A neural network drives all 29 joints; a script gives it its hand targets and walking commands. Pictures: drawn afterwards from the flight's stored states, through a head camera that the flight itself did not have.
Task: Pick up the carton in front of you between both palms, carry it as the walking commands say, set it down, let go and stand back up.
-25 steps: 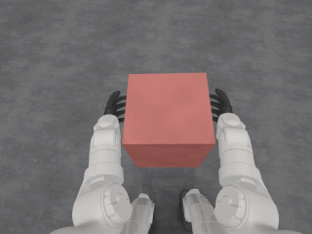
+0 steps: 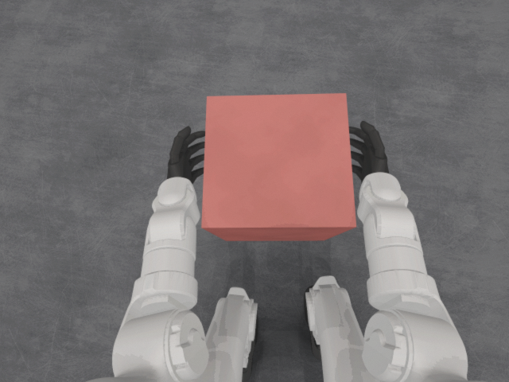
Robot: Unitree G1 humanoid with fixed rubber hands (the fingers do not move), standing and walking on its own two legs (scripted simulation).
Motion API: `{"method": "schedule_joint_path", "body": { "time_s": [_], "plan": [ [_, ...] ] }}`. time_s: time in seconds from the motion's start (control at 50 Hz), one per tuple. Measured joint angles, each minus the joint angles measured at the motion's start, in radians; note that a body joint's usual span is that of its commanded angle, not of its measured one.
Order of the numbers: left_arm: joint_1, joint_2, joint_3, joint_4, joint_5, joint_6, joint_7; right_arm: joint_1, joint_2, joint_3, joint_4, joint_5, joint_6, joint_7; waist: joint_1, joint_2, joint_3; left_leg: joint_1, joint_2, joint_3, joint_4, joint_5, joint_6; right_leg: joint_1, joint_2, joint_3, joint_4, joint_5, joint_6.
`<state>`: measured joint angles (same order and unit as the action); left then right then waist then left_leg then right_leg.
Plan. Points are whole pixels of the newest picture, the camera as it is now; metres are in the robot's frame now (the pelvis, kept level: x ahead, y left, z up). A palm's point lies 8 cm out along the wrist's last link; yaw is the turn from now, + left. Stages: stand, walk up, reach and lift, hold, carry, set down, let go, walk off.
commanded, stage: set down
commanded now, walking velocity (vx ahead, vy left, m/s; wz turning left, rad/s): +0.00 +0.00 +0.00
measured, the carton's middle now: (275, 180) +0.44 -0.01 -0.16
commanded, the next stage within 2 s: none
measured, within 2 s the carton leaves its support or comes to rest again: neither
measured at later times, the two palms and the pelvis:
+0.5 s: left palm (207, 185) +0.45 +0.14 -0.24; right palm (349, 180) +0.45 -0.16 -0.25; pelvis -0.06 -0.01 -0.14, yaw +2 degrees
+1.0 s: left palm (220, 184) +0.49 +0.14 -0.39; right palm (337, 177) +0.50 -0.16 -0.38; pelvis -0.05 -0.01 -0.22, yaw +3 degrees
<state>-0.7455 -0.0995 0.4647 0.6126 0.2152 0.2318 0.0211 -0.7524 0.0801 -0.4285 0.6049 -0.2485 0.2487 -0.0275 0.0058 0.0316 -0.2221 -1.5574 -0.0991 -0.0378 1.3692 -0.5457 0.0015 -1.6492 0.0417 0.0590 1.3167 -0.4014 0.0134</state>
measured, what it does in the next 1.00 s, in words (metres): lowers itself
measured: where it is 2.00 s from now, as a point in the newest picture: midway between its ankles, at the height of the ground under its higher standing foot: (282, 346)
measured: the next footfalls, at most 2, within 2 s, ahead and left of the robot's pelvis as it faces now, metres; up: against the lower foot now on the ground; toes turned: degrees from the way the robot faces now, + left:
none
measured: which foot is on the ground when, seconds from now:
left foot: down 0.00-1.00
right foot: down 0.00-1.00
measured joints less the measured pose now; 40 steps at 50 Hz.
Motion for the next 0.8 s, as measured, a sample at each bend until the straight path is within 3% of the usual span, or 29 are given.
{"method": "schedule_joint_path", "body": {
  "time_s": [0.16, 0.3, 0.64, 0.8],
  "plan": [
    [-0.064, 0.038, -0.048, 0.026, -0.063, -0.058, 0.037, -0.068, -0.045, 0.028, 0.022, 0.049, -0.051, -0.017, -0.006, -0.020, 0.008, -0.203, -0.016, 0.000, 0.134, -0.024, -0.015, -0.206, 0.015, 0.018, 0.141, -0.026, 0.011],
    [-0.166, 0.104, -0.092, 0.029, -0.128, -0.040, 0.057, -0.173, -0.084, 0.056, 0.039, 0.109, -0.049, -0.050, -0.006, -0.031, 0.076, -0.356, -0.023, -0.005, 0.307, -0.049, -0.035, -0.359, 0.022, 0.004, 0.302, -0.037, 0.008],
    [-0.525, 0.189, 0.007, 0.215, -0.045, 0.040, 0.048, -0.513, -0.177, -0.022, 0.197, 0.046, 0.043, -0.051, -0.024, -0.015, 0.273, -0.560, -0.029, 0.025, 0.560, -0.053, -0.043, -0.570, 0.040, 0.013, 0.538, -0.014, 0.021],
    [-0.607, 0.244, -0.062, 0.225, -0.111, 0.023, 0.071, -0.597, -0.227, 0.030, 0.204, 0.090, 0.029, -0.067, -0.028, -0.015, 0.394, -0.634, -0.040, 0.030, 0.660, -0.079, -0.051, -0.650, 0.037, 0.009, 0.641, -0.036, 0.021]
  ]
}}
